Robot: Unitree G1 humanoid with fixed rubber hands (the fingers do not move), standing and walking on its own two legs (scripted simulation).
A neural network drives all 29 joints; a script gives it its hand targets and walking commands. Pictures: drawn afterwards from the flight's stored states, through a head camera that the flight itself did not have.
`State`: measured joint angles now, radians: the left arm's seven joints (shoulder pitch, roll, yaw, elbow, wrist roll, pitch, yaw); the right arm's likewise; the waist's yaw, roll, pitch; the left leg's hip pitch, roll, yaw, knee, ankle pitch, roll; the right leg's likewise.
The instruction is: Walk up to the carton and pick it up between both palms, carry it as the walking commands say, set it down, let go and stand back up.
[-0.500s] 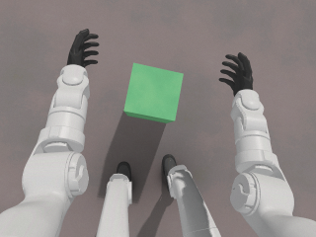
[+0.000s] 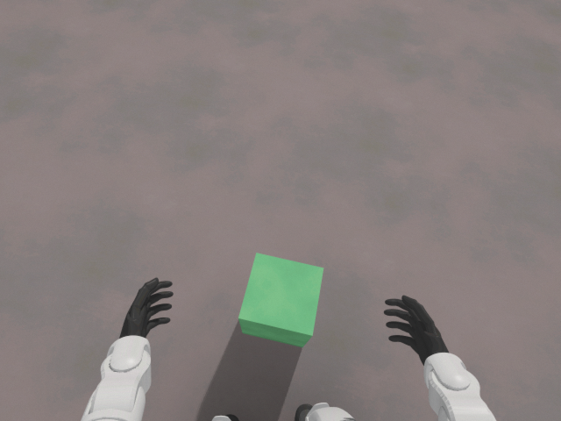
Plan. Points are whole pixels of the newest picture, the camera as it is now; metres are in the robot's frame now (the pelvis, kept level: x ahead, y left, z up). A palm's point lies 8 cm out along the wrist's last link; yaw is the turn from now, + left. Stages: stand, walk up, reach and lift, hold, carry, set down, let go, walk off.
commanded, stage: let go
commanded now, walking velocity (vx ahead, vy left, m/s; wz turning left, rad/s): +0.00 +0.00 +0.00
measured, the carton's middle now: (280, 302) +0.43 -0.06 -0.64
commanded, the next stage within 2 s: stand in 0.74 s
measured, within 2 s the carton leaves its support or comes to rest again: neither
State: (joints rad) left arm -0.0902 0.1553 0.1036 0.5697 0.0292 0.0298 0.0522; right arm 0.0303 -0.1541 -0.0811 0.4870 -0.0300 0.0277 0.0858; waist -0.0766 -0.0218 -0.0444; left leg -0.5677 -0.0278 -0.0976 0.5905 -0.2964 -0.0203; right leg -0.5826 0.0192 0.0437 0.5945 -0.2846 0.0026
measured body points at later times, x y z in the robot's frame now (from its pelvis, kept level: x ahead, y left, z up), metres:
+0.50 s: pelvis +0.01 +0.00 +0.01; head +0.02 +0.00 +0.46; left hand +0.18 +0.23 -0.06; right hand +0.17 -0.24 -0.06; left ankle -0.01 +0.13 -0.73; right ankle -0.01 -0.12 -0.73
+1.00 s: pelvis +0.01 +0.00 +0.01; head +0.02 -0.01 +0.46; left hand +0.13 +0.29 -0.08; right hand +0.14 -0.29 -0.09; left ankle -0.02 +0.13 -0.73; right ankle -0.01 -0.12 -0.73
